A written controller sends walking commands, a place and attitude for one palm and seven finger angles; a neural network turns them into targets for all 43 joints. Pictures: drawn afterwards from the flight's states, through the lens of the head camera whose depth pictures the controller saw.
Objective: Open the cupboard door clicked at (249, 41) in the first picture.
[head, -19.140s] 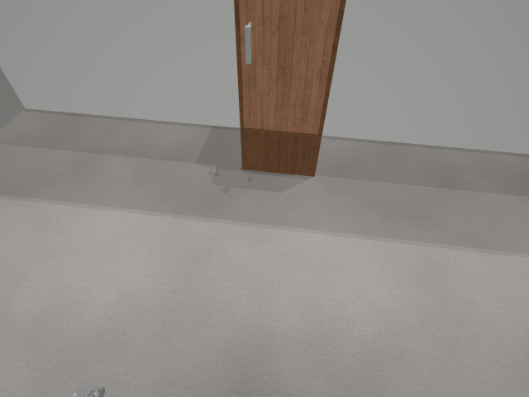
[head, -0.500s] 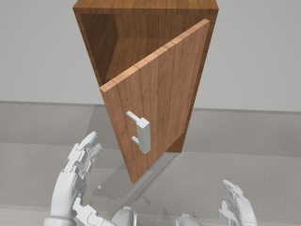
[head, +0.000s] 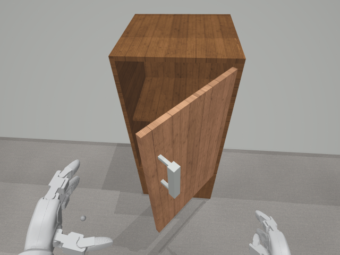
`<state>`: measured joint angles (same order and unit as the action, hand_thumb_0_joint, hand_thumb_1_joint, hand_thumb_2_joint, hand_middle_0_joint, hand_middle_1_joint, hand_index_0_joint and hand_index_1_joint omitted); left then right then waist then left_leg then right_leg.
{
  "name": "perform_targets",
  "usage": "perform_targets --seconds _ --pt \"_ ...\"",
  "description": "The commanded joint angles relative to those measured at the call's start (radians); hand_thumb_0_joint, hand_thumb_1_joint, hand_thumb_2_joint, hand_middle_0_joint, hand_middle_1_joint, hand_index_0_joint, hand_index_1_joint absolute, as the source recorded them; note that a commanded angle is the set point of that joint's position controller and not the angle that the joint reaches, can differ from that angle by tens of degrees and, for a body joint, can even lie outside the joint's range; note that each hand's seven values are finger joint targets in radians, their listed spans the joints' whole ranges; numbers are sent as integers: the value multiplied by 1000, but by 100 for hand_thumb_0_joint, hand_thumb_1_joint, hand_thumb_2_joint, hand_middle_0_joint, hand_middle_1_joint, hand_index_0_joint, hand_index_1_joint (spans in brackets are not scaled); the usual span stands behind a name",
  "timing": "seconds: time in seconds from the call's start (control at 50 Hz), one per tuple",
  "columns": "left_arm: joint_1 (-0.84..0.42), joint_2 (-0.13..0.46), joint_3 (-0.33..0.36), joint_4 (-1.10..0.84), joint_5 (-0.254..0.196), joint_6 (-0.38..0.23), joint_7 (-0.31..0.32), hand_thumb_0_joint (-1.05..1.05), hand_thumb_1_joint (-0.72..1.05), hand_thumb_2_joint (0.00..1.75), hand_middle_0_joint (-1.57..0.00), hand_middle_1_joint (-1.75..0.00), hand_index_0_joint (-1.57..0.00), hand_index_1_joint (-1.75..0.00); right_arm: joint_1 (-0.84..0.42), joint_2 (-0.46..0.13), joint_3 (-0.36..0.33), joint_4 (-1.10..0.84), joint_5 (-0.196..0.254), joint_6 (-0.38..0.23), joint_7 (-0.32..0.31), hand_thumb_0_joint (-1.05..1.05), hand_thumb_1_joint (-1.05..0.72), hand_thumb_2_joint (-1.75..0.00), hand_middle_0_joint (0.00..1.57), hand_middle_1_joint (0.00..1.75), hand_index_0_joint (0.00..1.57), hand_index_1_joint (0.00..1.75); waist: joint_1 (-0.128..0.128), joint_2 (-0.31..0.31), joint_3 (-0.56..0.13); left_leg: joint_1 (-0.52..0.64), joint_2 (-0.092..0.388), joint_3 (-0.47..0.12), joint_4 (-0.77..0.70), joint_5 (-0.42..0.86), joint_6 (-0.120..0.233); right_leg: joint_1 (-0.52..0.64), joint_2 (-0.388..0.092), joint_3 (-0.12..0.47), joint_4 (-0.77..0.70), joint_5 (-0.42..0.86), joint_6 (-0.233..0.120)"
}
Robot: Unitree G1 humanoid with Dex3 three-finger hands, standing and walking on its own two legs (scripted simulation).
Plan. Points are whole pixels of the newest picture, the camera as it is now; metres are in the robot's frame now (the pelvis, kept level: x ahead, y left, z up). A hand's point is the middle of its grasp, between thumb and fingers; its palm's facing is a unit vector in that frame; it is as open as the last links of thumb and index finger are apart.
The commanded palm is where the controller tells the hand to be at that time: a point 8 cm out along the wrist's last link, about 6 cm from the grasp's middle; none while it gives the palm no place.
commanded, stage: draw the hand back to the body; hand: left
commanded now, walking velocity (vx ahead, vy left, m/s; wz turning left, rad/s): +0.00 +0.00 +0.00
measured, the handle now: (168, 176) +0.33 +0.04 -0.01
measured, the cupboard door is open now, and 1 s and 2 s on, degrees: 51 51 51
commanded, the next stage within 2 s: step back with the hand held close in 0.88 s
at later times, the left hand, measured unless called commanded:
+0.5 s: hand (23, 172) +0.21 +0.26 +0.19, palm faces +0.43 -0.80 -0.41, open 9.1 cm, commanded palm +0.16 +0.30 +0.20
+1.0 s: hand (27, 177) +0.19 +0.25 +0.19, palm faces +0.44 -0.81 -0.39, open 7.4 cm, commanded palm +0.15 +0.29 +0.21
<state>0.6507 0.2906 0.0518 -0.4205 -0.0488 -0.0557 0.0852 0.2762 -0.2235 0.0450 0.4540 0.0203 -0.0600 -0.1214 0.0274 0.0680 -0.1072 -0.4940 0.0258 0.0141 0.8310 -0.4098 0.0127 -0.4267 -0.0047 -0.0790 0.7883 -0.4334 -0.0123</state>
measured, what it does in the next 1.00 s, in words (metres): stands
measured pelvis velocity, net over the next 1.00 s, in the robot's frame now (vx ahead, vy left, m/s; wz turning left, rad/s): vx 0.00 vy -0.01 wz -0.02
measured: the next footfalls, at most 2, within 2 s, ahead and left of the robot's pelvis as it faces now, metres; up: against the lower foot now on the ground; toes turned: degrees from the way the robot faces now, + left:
none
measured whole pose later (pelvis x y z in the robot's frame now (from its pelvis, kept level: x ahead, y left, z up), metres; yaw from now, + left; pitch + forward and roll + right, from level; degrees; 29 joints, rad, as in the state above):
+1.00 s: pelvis +0.00 -0.01 +0.04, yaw -1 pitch -6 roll -1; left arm 0.47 0.33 0.33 -0.36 -0.07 -0.08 0.11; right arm 0.19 -0.23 0.02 0.66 -0.01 -0.10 -0.08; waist 0.06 0.07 0.03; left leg -0.08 0.03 0.04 0.40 -0.22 0.00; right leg -0.02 0.02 -0.06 0.35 -0.23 -0.02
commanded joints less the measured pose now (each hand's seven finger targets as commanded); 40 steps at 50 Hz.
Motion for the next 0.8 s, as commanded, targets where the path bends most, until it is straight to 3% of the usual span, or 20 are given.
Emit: perform_targets --seconds 0.0,0.04,0.1,0.24,0.4,0.44,0.48,0.54,0.58,0.66,0.7,0.78 --pt "-105 126 107 -240 20 -36 55 0 6 54 -17 -30 -17 -30 -116 -95 -22 -142 -6 -73 -15 0 -90 -90 20 30 20 30 3 -30 -5 184 -7 -34 -226 170 22 34 -10 30 -233 170 -4" --pt "-110 144 144 -210 20 -32 63 0 13 57 -17 -30 -17 -30 -134 -99 -20 -120 -7 -82 -14 0 -90 -90 20 30 20 30 13 -50 16 204 -8 -35 -262 181 20 82 -10 27 -268 175 -6" --pt "-118 143 167 -225 19 -35 64 0 23 62 -18 -30 -18 -30 -145 -96 -17 -93 -10 -98 -8 0 -90 -90 20 30 20 30 18 -8 13 265 -6 -33 -308 258 17 140 -9 24 -290 248 -6" --pt "-147 182 262 -205 9 -41 59 0 48 72 -19 -30 -19 -30 -175 -104 -26 -40 -18 -108 14 0 -90 -90 20 30 20 30 34 -19 34 350 5 -31 -393 397 6 257 -3 22 -363 351 -10" --pt "-246 228 363 -226 -5 -57 56 0 76 84 -19 -30 -19 -30 -195 -106 -38 -9 -24 -99 27 0 -90 -90 20 30 20 30 40 24 40 417 6 -18 -449 434 -1 317 2 32 -418 387 -9" --pt "-250 252 403 -195 -11 -59 57 0 83 87 -20 -30 -20 -30 -204 -110 -43 2 -24 -97 26 0 -90 -90 20 30 20 30 47 -8 55 414 3 -14 -454 437 2 333 4 33 -433 409 -12" --pt "-279 257 420 -208 -14 -65 56 0 90 90 -20 -30 -20 -30 -206 -109 -45 7 -23 -91 30 0 -90 -90 20 30 20 30 45 23 46 427 4 -13 -459 458 -1 343 3 36 -434 422 -11" --pt "-231 178 351 -127 -17 -54 39 0 90 90 -20 -30 -20 -30 -207 -115 -53 10 -21 -80 39 0 -90 -90 20 30 20 30 39 -24 83 427 8 -10 -469 454 2 332 6 32 -451 414 -8" --pt "-256 201 360 -150 -17 -58 38 0 90 90 -20 -30 -20 -30 -212 -119 -58 6 -23 -73 40 0 -90 -90 20 30 20 30 38 -44 75 435 3 -2 -471 426 9 332 6 37 -460 413 -3" --pt "-282 243 390 -204 -13 -70 44 0 90 90 -20 -30 -20 -30 -220 -114 -59 9 -25 -80 36 0 -90 -90 20 30 20 30 44 6 36 452 -3 -2 -469 426 8 351 4 46 -461 423 -7" --pt "-264 258 409 -207 -14 -75 47 0 90 90 -20 -30 -20 -30 -221 -108 -59 13 -25 -86 34 0 -90 -90 20 30 20 30 49 -1 25 457 -5 2 -464 426 9 355 3 49 -466 432 -6" --pt "-273 244 398 -196 -16 -77 45 0 90 90 -20 -30 -20 -30 -227 -105 -59 20 -23 -90 32 0 -90 -90 20 30 20 30 43 25 73 449 -6 7 -471 387 6 332 3 53 -486 397 -5"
